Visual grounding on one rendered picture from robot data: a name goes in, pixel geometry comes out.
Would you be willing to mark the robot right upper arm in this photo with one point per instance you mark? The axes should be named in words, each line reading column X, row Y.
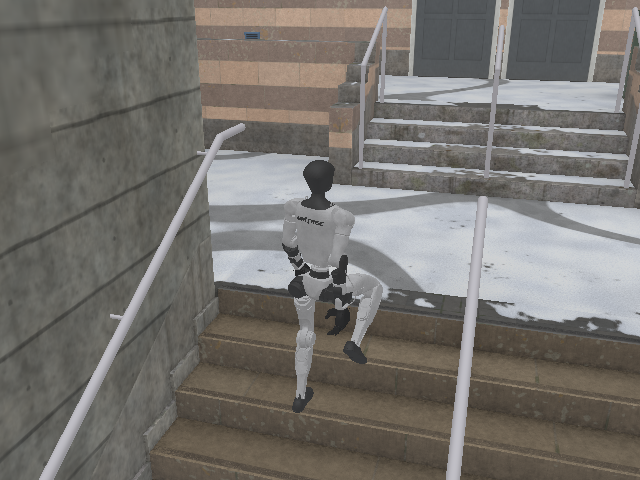
column 344, row 221

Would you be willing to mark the right robot forearm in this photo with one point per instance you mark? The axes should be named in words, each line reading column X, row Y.
column 339, row 284

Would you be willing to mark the robot left upper arm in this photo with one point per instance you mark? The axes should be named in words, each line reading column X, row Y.
column 289, row 227

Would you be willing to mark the humanoid robot head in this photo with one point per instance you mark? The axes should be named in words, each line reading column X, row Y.
column 319, row 177

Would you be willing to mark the left robot thigh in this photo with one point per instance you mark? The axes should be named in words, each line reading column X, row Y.
column 305, row 307

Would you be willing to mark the left robot hand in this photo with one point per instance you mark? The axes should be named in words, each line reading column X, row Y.
column 303, row 270

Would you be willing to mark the left robot forearm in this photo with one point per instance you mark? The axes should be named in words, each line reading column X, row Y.
column 294, row 256

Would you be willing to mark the right robot hand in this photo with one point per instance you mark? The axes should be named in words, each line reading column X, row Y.
column 341, row 320

